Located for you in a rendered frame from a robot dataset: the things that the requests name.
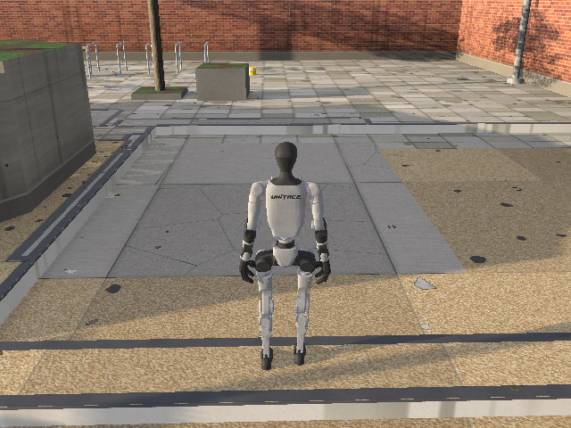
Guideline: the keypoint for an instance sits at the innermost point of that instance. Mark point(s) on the robot head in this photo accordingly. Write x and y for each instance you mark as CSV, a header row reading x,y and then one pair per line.
x,y
286,154

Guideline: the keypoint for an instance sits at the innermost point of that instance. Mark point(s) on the robot left forearm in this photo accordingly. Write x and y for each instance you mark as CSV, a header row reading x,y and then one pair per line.
x,y
248,243

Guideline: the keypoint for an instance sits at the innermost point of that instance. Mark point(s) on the robot right hand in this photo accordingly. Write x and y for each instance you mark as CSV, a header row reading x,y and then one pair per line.
x,y
325,271

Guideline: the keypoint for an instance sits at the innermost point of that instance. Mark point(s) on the robot left hand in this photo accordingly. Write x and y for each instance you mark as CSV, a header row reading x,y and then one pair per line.
x,y
244,270

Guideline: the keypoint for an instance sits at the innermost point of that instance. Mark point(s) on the robot right forearm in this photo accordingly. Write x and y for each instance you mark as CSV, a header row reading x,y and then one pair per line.
x,y
322,244

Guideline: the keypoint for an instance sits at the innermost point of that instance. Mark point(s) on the right robot upper arm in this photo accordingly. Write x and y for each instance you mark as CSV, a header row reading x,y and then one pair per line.
x,y
316,203

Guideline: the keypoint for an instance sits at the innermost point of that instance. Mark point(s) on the robot left shin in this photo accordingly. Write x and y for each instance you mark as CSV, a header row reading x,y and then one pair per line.
x,y
265,329

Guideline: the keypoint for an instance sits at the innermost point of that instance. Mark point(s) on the left robot upper arm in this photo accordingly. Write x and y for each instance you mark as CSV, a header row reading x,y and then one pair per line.
x,y
254,205

